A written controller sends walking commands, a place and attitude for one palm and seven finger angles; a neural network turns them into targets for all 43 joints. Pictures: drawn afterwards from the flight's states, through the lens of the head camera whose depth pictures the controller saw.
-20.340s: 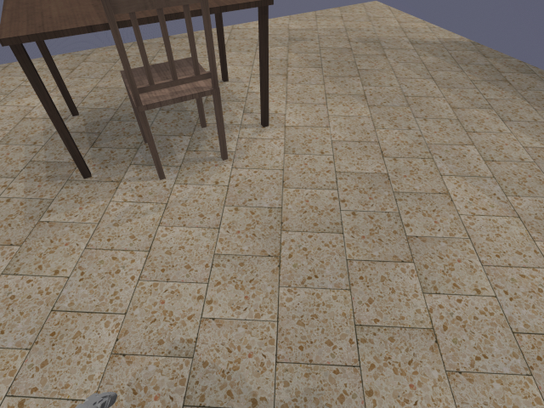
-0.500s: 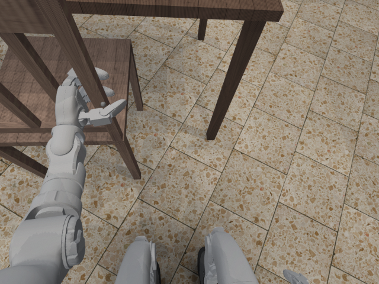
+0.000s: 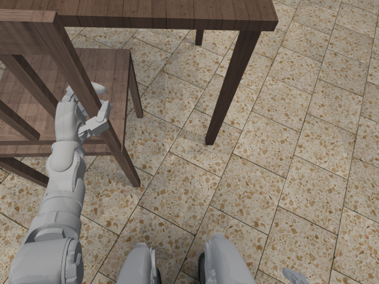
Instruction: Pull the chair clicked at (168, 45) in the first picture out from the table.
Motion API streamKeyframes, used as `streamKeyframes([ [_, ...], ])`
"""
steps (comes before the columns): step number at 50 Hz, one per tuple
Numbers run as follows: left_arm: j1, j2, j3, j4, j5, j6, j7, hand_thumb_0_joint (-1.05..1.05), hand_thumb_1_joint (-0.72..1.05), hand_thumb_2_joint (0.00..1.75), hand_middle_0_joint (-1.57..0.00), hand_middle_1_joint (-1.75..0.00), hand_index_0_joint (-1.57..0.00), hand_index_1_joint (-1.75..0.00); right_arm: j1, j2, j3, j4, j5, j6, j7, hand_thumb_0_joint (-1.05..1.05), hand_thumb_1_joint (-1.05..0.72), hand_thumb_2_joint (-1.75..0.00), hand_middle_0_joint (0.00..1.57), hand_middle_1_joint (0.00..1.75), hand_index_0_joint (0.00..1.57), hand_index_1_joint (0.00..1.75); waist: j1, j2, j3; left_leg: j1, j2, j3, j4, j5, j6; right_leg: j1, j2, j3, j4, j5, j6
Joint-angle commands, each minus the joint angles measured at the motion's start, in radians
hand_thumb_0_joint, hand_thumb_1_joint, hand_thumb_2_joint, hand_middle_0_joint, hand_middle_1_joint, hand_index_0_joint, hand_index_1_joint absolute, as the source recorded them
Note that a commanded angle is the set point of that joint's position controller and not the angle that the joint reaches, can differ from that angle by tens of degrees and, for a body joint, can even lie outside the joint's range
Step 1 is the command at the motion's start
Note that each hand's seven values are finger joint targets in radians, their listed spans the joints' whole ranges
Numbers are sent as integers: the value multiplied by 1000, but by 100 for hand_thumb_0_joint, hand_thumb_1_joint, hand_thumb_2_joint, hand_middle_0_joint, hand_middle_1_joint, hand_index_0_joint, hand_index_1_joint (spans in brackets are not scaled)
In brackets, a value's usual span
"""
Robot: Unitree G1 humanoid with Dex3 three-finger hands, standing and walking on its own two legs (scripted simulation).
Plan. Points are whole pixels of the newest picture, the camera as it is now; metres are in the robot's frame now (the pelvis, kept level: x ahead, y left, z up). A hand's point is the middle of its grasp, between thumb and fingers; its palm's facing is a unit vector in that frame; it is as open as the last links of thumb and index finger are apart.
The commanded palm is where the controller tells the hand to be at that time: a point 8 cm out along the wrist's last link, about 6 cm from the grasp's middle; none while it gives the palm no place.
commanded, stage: hook a spindle and tug to test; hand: left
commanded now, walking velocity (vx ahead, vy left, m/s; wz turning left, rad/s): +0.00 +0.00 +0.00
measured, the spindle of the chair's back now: out of the picture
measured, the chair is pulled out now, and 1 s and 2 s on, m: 0.00 0.05 0.24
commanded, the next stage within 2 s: step backward, pulling the chair out in 0.28 s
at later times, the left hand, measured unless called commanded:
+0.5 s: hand (99, 130) +0.42 +0.16 +0.02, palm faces +0.05 -0.99 -0.10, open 5.9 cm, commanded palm +0.39 +0.22 +0.02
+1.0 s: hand (100, 139) +0.39 +0.16 +0.03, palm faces +0.09 -0.99 -0.10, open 5.7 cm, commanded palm +0.37 +0.21 +0.03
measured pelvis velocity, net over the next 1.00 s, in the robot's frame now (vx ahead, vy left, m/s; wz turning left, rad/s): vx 0.01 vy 0.01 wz -0.04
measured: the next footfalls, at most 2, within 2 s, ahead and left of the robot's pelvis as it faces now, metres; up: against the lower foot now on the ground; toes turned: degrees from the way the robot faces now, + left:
right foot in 1.74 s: -0.14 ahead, -0.18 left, +0.00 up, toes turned -8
left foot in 2.00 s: -0.15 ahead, +0.11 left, +0.00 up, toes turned -3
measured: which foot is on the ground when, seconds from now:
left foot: down 0.00-1.00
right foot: down 0.00-1.00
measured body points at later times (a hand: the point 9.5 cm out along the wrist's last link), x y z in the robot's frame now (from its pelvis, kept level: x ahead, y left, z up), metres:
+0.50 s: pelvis +0.02 +0.00 +0.04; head +0.16 +0.01 +0.46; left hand +0.41 +0.22 +0.03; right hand +0.13 -0.24 -0.09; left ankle -0.01 +0.10 -0.63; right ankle +0.03 -0.12 -0.63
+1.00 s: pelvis +0.01 +0.01 +0.10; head +0.12 +0.01 +0.53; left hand +0.38 +0.21 +0.04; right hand +0.04 -0.25 -0.03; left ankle -0.01 +0.10 -0.63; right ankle +0.03 -0.12 -0.63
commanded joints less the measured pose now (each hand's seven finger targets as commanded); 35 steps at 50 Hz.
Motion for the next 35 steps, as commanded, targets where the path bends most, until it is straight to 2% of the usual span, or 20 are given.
streamKeyframes([
  [1, -140, 104, -29, -277, -9, -89, -29, 0, 90, 90, -50, -145, -50, -145, 103, -155, -63, -85, 9, -34, -6, 0, -90, -90, 20, 30, 20, 30, 29, 61, -521, 347, -17, -61, -141, 612, -18, 362, 31, 27, -97, 463, -14],
  [3, -113, 117, -20, -293, -13, -88, -27, 0, 90, 90, -50, -145, -50, -145, 105, -157, -64, -84, 9, -40, -8, 0, -90, -90, 20, 30, 20, 30, 34, 52, -503, 336, -17, -65, -144, 622, -17, 369, 31, 28, -93, 471, -16],
  [7, -64, 75, -49, -351, -18, -91, -24, 0, 90, 90, -50, -145, -50, -145, 96, -151, -70, -83, 11, -52, -7, 0, -90, -90, 20, 30, 20, 30, 36, 63, -506, 369, -12, -65, -141, 667, -23, 356, 28, 23, -91, 485, -13],
  [8, -52, 58, -64, -361, -23, -90, -25, 0, 90, 90, -50, -145, -50, -145, 97, -150, -69, -85, 10, -56, -6, 0, -90, -90, 20, 30, 20, 30, 38, 91, -499, 385, -13, -69, -141, 688, -25, 338, 28, 20, -88, 483, -16],
  [9, -37, 54, -61, -356, -23, -87, -25, 0, 90, 90, -50, -145, -50, -145, 97, -149, -69, -81, 11, -57, -5, 0, -90, -90, 20, 30, 20, 30, 37, 59, -495, 381, -12, -66, -140, 691, -24, 347, 29, 20, -92, 491, -13],
  [12, -51, 58, -62, -366, -22, -85, -25, 0, 90, 90, -50, -145, -50, -145, 87, -150, -70, -78, 10, -63, -11, 0, -90, -90, 20, 30, 20, 30, 31, 48, -476, 354, -16, -65, -136, 657, -23, 349, 25, 22, -87, 488, -12],
  [13, -73, 60, -70, -389, -20, -88, -25, 0, 90, 90, -50, -145, -50, -145, 88, -151, -71, -76, 9, -69, -13, 0, -90, -90, 20, 30, 20, 30, 30, 77, -484, 370, -15, -72, -132, 676, -25, 331, 24, 21, -78, 483, -15],
  [15, -35, 49, -67, -397, -23, -85, -26, 0, 90, 90, -50, -145, -50, -145, 86, -148, -74, -75, 10, -72, -12, 0, -90, -90, 20, 30, 20, 30, 41, 88, -509, 404, -13, -72, -125, 718, -30, 325, 24, 19, -78, 494, -14],
  [17, -26, 47, -71, -395, -20, -81, -26, 0, 90, 90, -50, -145, -50, -145, 82, -148, -75, -78, 10, -74, -15, 0, -90, -90, 20, 30, 20, 30, 39, 59, -506, 389, -14, -72, -126, 709, -29, 336, 24, 20, -78, 497, -13],
  [19, -94, -1, -121, -380, -17, -77, -27, 0, 90, 90, -50, -145, -50, -145, 79, -145, -70, -66, 7, -79, -15, 0, -90, -90, 20, 30, 20, 30, 14, 57, -479, 379, -15, -79, -116, 685, -28, 300, 23, 15, -73, 478, -13],
  [20, -284, 366, 12, -556, 100, 28, 90, 0, 90, 90, -50, -145, -50, -145, 96, -143, -65, -143, 56, -9, -55, 0, -90, -90, 20, 30, 20, 30, 84, 85, -724, 649, -10, -32, -314, 568, -10, 731, -39, 115, -267, 550, -31],
  [21, -275, 255, -54, -551, 99, 94, 135, 0, 90, 90, -50, -145, -50, -145, 96, -117, -65, -171, 65, 5, -90, 0, -90, -90, 20, 30, 20, 30, 54, 110, -656, 661, -26, -25, -365, 567, -3, 784, -44, 109, -317, 664, -27],
  [22, -225, 197, -86, -536, 95, 130, 155, 0, 90, 90, -50, -145, -50, -145, 106, -113, -64, -169, 67, 6, -108, 0, -90, -90, 20, 30, 20, 30, 50, 88, -610, 649, -21, -27, -380, 587, -3, 785, -56, 105, -329, 724, -23],
  [23, -166, 168, -101, -481, 97, 169, 169, 0, 90, 90, -50, -145, -50, -145, 84, -115, -56, -164, 68, 15, -121, 0, -90, -90, 20, 30, 20, 30, 48, 116, -582, 655, -9, -42, -398, 656, -7, 745, -60, 100, -323, 768, -24],
  [24, -73, 132, -122, -376, 107, 207, 174, 0, 90, 90, -50, -145, -50, -145, 57, -117, -49, -144, 69, 28, -126, 0, -90, -90, 20, 30, 20, 30, 55, 145, -449, 637, 22, -92, -472, 626, -25, 665, -64, 80, -332, 620, -21],
  [25, -39, 101, -142, -310, 106, 232, 185, 0, 90, 90, -50, -145, -50, -145, 63, -119, -48, -129, 73, 40, -136, 0, -90, -90, 20, 30, 20, 30, 57, 92, -397, 633, 37, -83, -460, 659, -7, 673, -58, 81, -351, 641, -11],
  [27, -93, 73, -172, -212, 108, 250, 206, 0, 90, 90, -50, -145, -50, -145, 96, -124, -43, -92, 68, 50, -149, 0, -90, -90, 20, 30, 20, 30, 38, -14, -366, 651, 54, -69, -473, 741, -1, 738, -81, 90, -391, 804, 2],
  [30, -180, 88, -173, -108, 117, 227, 218, 0, 90, 90, -50, -145, -50, -145, 115, -131, -46, -57, 59, 46, -156, 0, -90, -90, 20, 30, 20, 30, 39, 51, -369, 736, 81, -59, -516, 913, -15, 792, -108, 103, -432, 939, 10],
  [33, -201, 91, -178, -63, 120, 203, 217, 0, 90, 90, -50, -145, -50, -145, 99, -133, -51, -48, 56, 46, -156, 0, -90, -90, 20, 30, 20, 30, 57, 159, -348, 832, 117, -85, -561, 999, -16, 768, -93, 98, -470, 769, 9],
  [35, -178, 65, -193, -14, 120, 195, 215, 0, 90, 90, -50, -145, -50, -145, 86, -131, -48, -39, 54, 46, -151, 0, -90, -90, 20, 30, 20, 30, 67, 215, -301, 872, 136, -103, -599, 995, -11, 750, -74, 89, -496, 593, 5],
])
